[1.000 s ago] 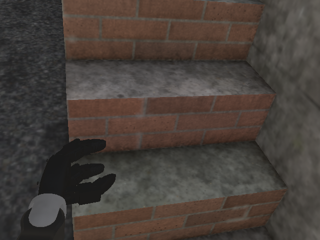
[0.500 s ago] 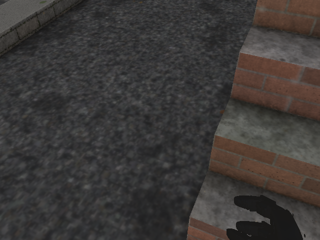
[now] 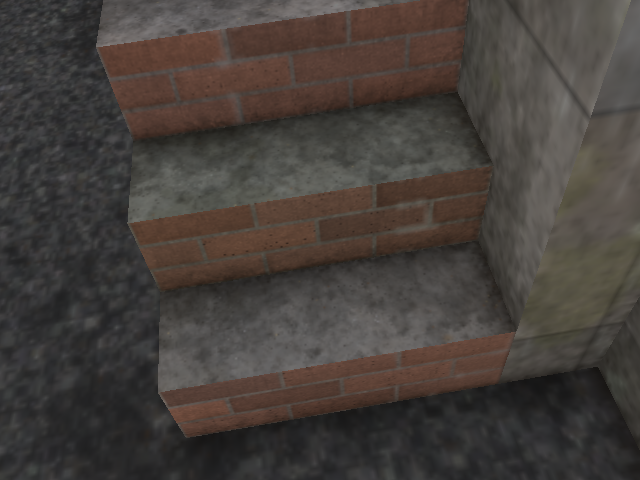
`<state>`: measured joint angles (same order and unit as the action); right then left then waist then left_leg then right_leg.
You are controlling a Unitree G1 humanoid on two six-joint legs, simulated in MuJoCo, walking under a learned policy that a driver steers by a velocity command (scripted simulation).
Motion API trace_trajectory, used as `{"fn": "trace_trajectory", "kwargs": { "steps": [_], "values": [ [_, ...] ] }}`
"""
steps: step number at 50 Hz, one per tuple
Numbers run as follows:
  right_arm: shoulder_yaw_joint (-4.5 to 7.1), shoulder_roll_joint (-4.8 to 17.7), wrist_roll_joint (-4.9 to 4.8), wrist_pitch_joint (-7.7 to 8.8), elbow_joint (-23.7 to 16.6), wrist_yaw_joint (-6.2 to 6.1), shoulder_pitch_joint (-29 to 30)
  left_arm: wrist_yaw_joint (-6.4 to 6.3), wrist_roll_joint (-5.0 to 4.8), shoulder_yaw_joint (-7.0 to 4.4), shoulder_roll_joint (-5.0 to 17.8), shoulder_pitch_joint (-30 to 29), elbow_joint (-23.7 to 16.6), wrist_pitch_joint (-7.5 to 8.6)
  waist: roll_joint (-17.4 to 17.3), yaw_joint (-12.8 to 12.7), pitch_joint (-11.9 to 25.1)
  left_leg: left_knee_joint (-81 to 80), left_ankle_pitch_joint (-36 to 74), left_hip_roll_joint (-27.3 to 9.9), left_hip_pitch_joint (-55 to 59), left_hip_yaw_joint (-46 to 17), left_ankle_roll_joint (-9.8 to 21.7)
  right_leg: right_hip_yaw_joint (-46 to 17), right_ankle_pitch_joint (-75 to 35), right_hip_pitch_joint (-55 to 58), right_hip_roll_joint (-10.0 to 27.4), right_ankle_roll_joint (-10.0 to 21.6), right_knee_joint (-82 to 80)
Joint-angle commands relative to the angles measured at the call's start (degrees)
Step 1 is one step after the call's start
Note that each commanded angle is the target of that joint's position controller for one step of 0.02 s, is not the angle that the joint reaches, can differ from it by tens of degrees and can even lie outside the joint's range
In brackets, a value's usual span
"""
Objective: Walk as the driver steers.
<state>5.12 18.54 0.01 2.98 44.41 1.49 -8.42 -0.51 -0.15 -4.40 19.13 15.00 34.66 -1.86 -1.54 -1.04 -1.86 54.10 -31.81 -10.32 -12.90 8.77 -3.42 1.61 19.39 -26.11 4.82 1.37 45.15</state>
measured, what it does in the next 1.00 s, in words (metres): walks ahead, turning left: left foot, then right foot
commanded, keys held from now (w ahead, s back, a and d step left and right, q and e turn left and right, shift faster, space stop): e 0.08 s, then q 0.34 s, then w+q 0.58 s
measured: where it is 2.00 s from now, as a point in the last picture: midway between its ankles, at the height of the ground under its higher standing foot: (314, 346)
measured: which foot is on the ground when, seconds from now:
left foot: up 0.00-0.48, down 0.50-0.88, up 0.90-1.00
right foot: down 0.00-0.50, up 0.52-0.84, down 0.86-1.00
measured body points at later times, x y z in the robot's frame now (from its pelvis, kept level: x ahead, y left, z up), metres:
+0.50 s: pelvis +0.10 -0.01 +0.02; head +0.12 -0.01 +0.47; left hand +0.24 +0.26 -0.08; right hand +0.27 -0.26 -0.08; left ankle +0.12 +0.09 -0.71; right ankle +0.04 -0.12 -0.71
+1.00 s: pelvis +0.25 -0.01 +0.03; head +0.28 -0.02 +0.48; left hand +0.30 +0.28 -0.06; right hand +0.50 -0.21 -0.06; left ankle +0.15 +0.09 -0.63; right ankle +0.30 -0.12 -0.71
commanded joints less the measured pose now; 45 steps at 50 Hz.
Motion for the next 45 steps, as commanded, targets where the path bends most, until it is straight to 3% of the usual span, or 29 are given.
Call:
{"fn": "trace_trajectory", "kwargs": {
  "steps": [1,2,3,4,5,6,8,11,15,19,21,23,24,25,26,27,28,29,30,31,32,34,35,36,40,42,43,44,45],
  "values": [
    [-0.49,4.2,-2.45,2.75,-9.9,-0.24,13.4,0.73,0.51,-2.27,11.8,16.3,-2.6,3.30,15.9,-8.6,10.8,31.2,-3.2,8.3,-35.1,-11.1,2.7,-37.2,-6.6,29.3,18.2,19.6,-31.2],
    [-1.06,3.2,-1.50,2.34,-10.2,-0.86,13.7,0.55,0.34,-2.19,11.9,12.5,-2.4,3.36,15.3,-5.8,6.4,25.5,0.0,5.8,-34.0,-11.5,3.9,-31.9,-5.3,23.9,15.8,15.8,-29.8],
    [-1.13,4.0,0.10,1.61,-9.0,-1.78,11.7,0.00,-0.10,-1.50,9.8,7.5,-3.6,2.87,12.0,-3.4,4.8,21.3,2.7,4.3,-30.7,-11.3,3.8,-26.5,-8.4,18.6,13.9,12.9,-27.9],
    [-0.68,5.1,0.77,0.82,-8.0,-2.31,9.2,-0.61,0.26,-0.69,8.4,1.7,-5.8,2.56,10.2,-0.5,4.4,17.5,6.2,4.4,-25.0,-11.1,3.4,-21.4,-14.8,12.8,11.5,11.0,-27.2],
    [-0.65,5.2,0.81,0.39,-6.2,-2.36,6.6,-1.31,1.57,0.06,6.7,-0.8,-7.0,2.68,10.1,0.3,5.3,17.2,10.7,5.8,-22.1,-9.2,3.0,-17.0,-21.1,10.8,10.0,10.4,-27.1],
    [-1.19,3.8,0.85,0.01,-5.8,-2.32,5.5,-2.04,1.81,0.34,6.4,-1.5,-7.3,3.04,8.7,0.8,6.7,15.7,14.6,6.3,-21.6,-8.7,2.6,-14.6,-25.9,11.5,9.8,10.1,-27.3],
    [-1.83,2.3,0.71,-0.42,-5.4,-2.63,5.2,-2.76,1.55,0.92,5.4,-0.3,-6.3,3.74,6.9,0.6,7.6,11.8,19.6,6.4,-21.9,-8.9,1.6,-11.3,-29.4,13.0,9.8,9.7,-27.9],
    [-2.63,0.1,0.56,-0.56,-5.5,-1.94,4.7,-2.81,1.26,1.89,3.0,1.4,-3.2,4.00,6.7,0.1,6.8,3.1,24.5,5.4,-21.0,-9.6,-0.1,-7.6,-26.3,14.6,8.7,9.4,-29.4],
    [-2.66,0.3,0.66,-0.44,-6.4,-1.03,6.7,-2.43,2.01,1.98,2.5,-0.9,-0.9,3.89,6.8,-0.8,3.4,-6.6,24.6,5.9,-16.2,-9.4,-0.6,-5.5,-19.4,12.5,8.5,9.7,-30.6],
    [-2.32,1.4,0.00,0.08,-9.0,-0.36,9.2,-2.90,1.04,1.11,4.5,-1.9,0.5,2.84,9.1,-2.2,1.7,-12.2,16.3,7.7,-17.8,-7.8,1.1,-7.4,-23.7,17.8,10.6,10.0,-26.4],
    [-2.34,1.3,0.00,0.16,-9.5,0.53,9.1,-3.35,0.49,0.56,5.6,-2.3,0.5,1.50,9.5,-2.3,2.8,-16.6,13.8,8.9,-17.9,-6.4,2.6,-8.3,-30.8,21.4,11.6,9.6,-22.6],
    [-2.12,1.1,-0.21,0.57,-8.3,1.11,5.6,-3.87,-0.50,0.22,5.8,-1.2,0.9,1.05,8.7,-1.0,5.8,-25.0,18.0,11.1,-10.8,-4.2,5.2,-7.3,-23.3,21.3,10.7,8.0,-19.4],
    [-1.43,2.4,-0.08,0.57,-6.8,0.90,3.1,-4.29,0.05,0.31,5.4,-0.3,1.5,1.39,5.7,-0.2,7.9,-28.2,19.4,12.4,-4.2,-5.0,7.2,-5.9,-17.1,18.6,8.4,6.4,-15.1],
    [-0.58,4.7,-0.47,0.32,-5.7,0.25,-2.7,-4.27,0.91,0.85,3.5,-2.8,-0.4,2.15,0.3,2.4,10.9,-28.9,23.5,7.7,7.7,-12.7,10.4,-1.7,-15.1,9.6,5.0,3.4,-3.4],
    [1.88,13.0,-0.64,0.14,-5.4,-0.39,-8.3,-4.11,2.84,2.33,0.4,-7.3,-6.0,3.48,-17.2,3.9,12.4,-34.0,22.3,-6.1,20.1,-38.9,22.3,4.9,4.4,-13.1,-5.8,-2.7,14.6],
    [1.26,10.3,0.24,0.84,-6.5,-0.98,-12.1,-3.61,2.32,1.65,2.9,-10.3,-5.5,4.87,-11.4,8.1,14.4,-40.2,17.4,-11.1,24.7,-49.5,27.2,-5.6,14.2,-22.4,-7.0,-3.4,24.8],
    [0.79,8.4,0.46,1.18,-6.7,-1.70,-9.9,-2.28,0.37,1.40,4.2,-11.0,-5.5,6.22,-6.2,6.8,10.5,-40.0,14.7,-10.2,25.3,-46.0,25.6,-8.1,9.4,-27.9,-4.3,-2.5,28.4],
    [0.53,7.0,-0.22,1.21,-7.6,-2.42,-7.6,-1.79,0.64,1.70,3.4,-10.7,-4.8,6.79,-1.5,5.3,9.2,-38.9,16.5,-7.6,23.0,-40.8,22.8,-8.2,3.8,-28.4,-2.4,-2.5,28.1],
    [0.12,6.0,-1.06,1.18,-8.2,-2.83,-5.6,-1.20,1.29,1.80,2.6,-10.0,-4.9,7.07,0.7,3.6,6.3,-38.9,23.4,-5.8,18.7,-36.2,21.1,-8.2,0.2,-26.7,-1.0,-3.2,23.9],
    [-0.45,4.7,-1.01,1.03,-8.8,-3.27,-3.7,-1.02,2.16,1.64,2.7,-9.7,-4.8,7.16,0.6,2.1,6.0,-39.6,29.7,-3.8,13.7,-32.3,20.1,-7.7,-1.8,-21.9,-0.1,-3.9,20.9],
    [-0.44,4.9,-0.59,0.86,-9.4,-3.35,-2.2,-0.63,2.46,1.49,2.4,-8.9,-4.6,7.35,-0.4,0.9,6.2,-40.0,33.2,-1.6,9.2,-28.6,19.5,-6.0,-3.1,-16.7,-0.7,-4.6,17.7],
    [-0.38,5.0,-0.47,0.40,-10.4,-3.10,0.2,-0.71,2.04,2.29,0.4,-8.5,-4.1,6.96,-2.1,0.1,5.6,-38.9,35.7,3.1,1.6,-22.7,18.4,-2.4,-3.8,-9.0,-3.3,-5.8,8.8],
    [0.07,5.7,-0.52,0.06,-10.7,-3.12,0.3,-0.60,2.28,2.60,-0.5,-8.3,-3.6,6.75,-3.4,0.1,5.4,-38.1,34.1,5.1,-1.6,-21.1,18.0,-1.4,-4.9,-5.2,-4.8,-6.3,4.1],
    [0.36,6.4,-0.78,0.19,-10.6,-2.91,0.2,-0.56,1.91,2.94,-1.1,-8.1,-3.3,6.64,-5.1,0.1,4.4,-37.9,31.5,5.4,-4.0,-21.5,18.2,-1.3,-4.8,-2.7,-5.5,-6.3,0.0],
    [0.95,7.4,-1.29,0.48,-10.7,-1.95,-2.4,-0.31,0.35,2.23,1.9,-10.4,-4.1,7.43,-6.7,1.8,5.8,-33.9,24.3,2.9,-1.4,-28.7,17.0,-2.7,-4.4,0.9,-6.0,-5.0,-10.8],
    [0.61,6.4,-1.44,0.36,-11.3,-1.84,-1.4,-0.39,-0.03,1.31,3.3,-7.0,-3.1,8.19,-6.7,-0.5,6.9,-30.1,22.7,3.9,-1.1,-30.9,14.9,-2.3,-8.7,7.5,-6.2,-3.2,-18.3],
    [0.15,4.8,-1.32,0.68,-11.6,-1.66,-1.5,-0.75,0.41,0.47,4.7,-4.3,-2.7,8.64,-6.3,-1.9,8.1,-25.9,24.5,6.5,-3.6,-30.3,13.2,-2.5,-9.9,14.8,-5.0,-1.6,-20.8],
    [-0.90,1.5,-1.13,0.81,-13.3,-1.16,0.4,-1.94,1.47,0.11,6.2,3.3,-2.0,8.89,-3.0,-5.4,12.6,-14.6,21.5,9.7,-8.3,-27.3,10.1,-9.1,-7.1,26.2,2.6,1.6,-22.5],
    [-2.09,-2.5,-1.21,1.43,-17.0,-1.16,1.7,-2.17,3.58,-1.32,11.7,9.3,-0.6,8.47,15.4,-5.7,13.8,2.4,3.2,18.3,-27.7,-19.0,6.3,-32.8,1.0,38.3,14.9,9.8,-29.2]
  ]
}}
